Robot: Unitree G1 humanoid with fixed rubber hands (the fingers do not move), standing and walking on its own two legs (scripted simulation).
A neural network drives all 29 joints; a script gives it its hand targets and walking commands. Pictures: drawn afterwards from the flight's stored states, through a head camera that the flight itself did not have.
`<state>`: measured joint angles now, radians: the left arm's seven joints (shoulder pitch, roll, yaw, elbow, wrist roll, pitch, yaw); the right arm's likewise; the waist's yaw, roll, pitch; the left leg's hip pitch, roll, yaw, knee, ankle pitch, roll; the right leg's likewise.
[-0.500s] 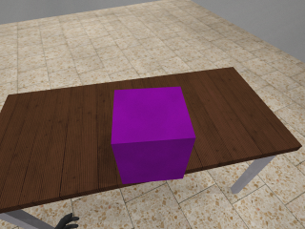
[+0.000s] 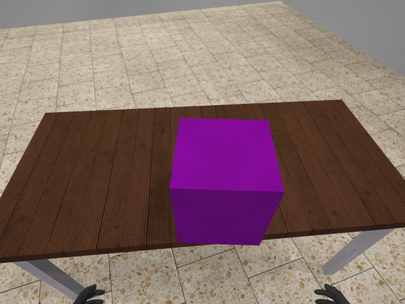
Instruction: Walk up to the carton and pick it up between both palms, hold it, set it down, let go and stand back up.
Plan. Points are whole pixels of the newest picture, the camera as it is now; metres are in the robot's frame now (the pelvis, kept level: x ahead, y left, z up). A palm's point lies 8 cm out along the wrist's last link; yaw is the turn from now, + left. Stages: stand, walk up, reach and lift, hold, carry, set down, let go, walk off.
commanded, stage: walk up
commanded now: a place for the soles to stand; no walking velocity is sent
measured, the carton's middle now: (221, 184) +0.41 -0.02 -0.03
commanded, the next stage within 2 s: reach and lift in 0.06 s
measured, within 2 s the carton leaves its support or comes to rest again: neither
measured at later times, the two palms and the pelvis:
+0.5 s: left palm (101, 285) +0.18 +0.21 -0.05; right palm out of the picture +0.11 -0.26 -0.05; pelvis -0.02 -0.03 +0.02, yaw -9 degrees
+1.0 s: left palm (107, 273) +0.20 +0.20 -0.04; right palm (340, 301) +0.15 -0.23 -0.03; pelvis +0.01 -0.01 +0.02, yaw -9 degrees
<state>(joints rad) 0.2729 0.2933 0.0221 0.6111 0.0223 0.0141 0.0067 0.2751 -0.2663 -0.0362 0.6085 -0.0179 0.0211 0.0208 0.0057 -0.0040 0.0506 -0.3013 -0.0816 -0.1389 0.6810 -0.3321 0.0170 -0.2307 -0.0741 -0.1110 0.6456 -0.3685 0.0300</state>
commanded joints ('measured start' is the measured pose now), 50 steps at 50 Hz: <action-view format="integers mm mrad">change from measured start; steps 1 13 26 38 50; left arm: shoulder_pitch -9 -129 -232 -201 -165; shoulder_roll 129 114 103 50 -3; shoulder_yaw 45 91 110 35 27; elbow -97 -198 -125 -143 -75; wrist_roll -1 -33 -61 -113 -91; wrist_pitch -16 116 -4 -185 -391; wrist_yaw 4 49 15 40 52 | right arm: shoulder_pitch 6 -247 -230 -214 -211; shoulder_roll -140 -39 66 43 37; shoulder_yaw -47 -36 25 2 56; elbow -97 229 11 60 141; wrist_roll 3 -24 14 56 150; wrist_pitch -19 -350 -320 -409 -571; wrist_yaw -5 16 -24 -9 11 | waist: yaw -2 35 71 46 66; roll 10 -15 -6 15 49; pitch -35 -104 -3 -36 -49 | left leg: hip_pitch -65 106 174 203 245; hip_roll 88 65 46 80 84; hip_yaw -121 186 245 212 190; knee -144 -276 -346 -346 -294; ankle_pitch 260 271 164 208 422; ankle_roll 50 -18 -13 -38 -76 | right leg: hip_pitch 54 123 74 73 112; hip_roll -50 88 54 84 106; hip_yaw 66 71 134 112 123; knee -108 -255 -378 -349 -332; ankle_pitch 86 167 -7 43 191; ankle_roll -73 -37 -42 -62 -82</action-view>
